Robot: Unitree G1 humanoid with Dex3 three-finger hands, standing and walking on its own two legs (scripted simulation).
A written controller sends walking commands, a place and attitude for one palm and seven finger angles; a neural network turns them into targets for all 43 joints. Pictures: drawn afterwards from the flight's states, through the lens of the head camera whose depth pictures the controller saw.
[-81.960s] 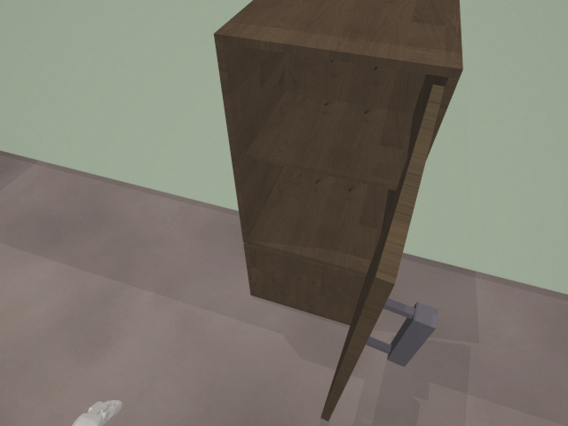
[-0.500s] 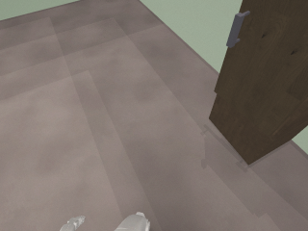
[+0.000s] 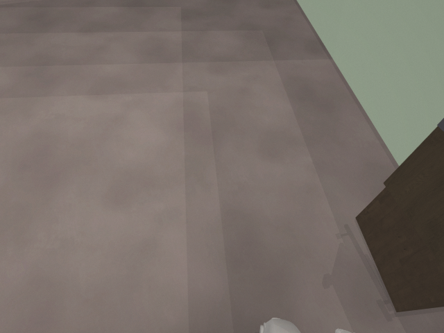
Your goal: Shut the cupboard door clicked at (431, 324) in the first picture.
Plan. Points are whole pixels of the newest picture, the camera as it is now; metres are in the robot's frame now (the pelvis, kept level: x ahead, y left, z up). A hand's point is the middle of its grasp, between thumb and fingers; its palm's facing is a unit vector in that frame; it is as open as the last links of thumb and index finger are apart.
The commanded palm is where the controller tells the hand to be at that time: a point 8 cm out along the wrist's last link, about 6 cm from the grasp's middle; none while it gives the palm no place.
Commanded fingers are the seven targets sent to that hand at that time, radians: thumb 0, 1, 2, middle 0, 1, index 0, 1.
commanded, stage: walk to a spot facing it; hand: left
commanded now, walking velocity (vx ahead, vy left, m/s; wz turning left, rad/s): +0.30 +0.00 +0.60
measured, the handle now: out of the picture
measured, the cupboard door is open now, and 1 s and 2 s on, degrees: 7 7 7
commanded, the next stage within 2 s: turn to face it in 0.90 s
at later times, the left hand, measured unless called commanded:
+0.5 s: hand out of the picture +0.06 +0.12 -0.15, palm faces +0.37 -0.90 -0.22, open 7.4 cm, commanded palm none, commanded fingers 0.00 0.90 0.90 -0.20 -0.30 -0.20 -0.30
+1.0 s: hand (92, 291) +0.20 +0.28 -0.15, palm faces +0.57 -0.79 -0.21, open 7.4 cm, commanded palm none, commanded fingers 0.00 0.90 0.90 -0.20 -0.30 -0.20 -0.30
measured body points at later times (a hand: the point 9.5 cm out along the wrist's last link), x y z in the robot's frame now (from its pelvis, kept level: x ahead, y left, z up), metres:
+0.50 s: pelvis +0.12 -0.04 +0.01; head +0.18 -0.04 +0.45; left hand +0.04 +0.16 -0.13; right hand +0.27 -0.26 -0.15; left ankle +0.13 +0.10 -0.66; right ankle +0.08 -0.15 -0.74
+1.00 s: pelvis +0.21 +0.04 +0.01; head +0.23 +0.08 +0.45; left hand +0.17 +0.32 -0.13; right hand +0.41 -0.13 -0.12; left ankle +0.20 +0.09 -0.74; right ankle +0.34 -0.12 -0.65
